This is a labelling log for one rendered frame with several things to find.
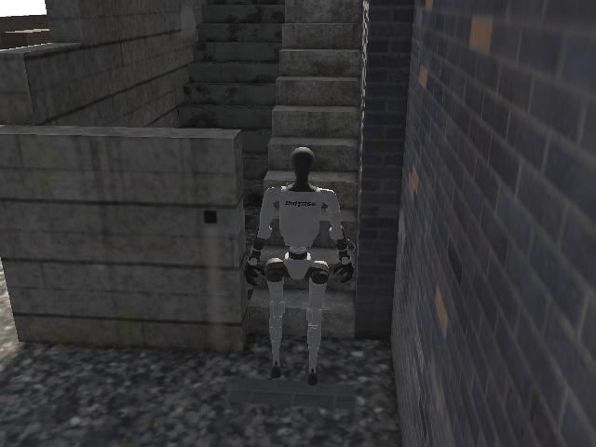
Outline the humanoid robot head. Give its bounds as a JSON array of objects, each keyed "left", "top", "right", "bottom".
[{"left": 285, "top": 147, "right": 318, "bottom": 192}]

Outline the robot right upper arm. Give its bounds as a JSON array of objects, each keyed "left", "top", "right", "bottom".
[{"left": 320, "top": 188, "right": 344, "bottom": 240}]

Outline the right robot foot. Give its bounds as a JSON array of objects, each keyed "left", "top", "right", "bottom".
[{"left": 305, "top": 361, "right": 318, "bottom": 386}]

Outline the right robot hand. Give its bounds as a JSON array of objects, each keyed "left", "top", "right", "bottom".
[{"left": 333, "top": 261, "right": 354, "bottom": 283}]

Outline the robot left upper arm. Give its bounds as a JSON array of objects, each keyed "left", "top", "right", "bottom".
[{"left": 257, "top": 186, "right": 282, "bottom": 239}]

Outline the right robot forearm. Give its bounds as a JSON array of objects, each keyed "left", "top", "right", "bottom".
[{"left": 334, "top": 227, "right": 351, "bottom": 264}]

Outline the left robot hand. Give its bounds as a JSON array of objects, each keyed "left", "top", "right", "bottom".
[{"left": 244, "top": 261, "right": 265, "bottom": 286}]

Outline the left robot forearm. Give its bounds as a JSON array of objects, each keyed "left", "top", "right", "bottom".
[{"left": 247, "top": 224, "right": 266, "bottom": 265}]

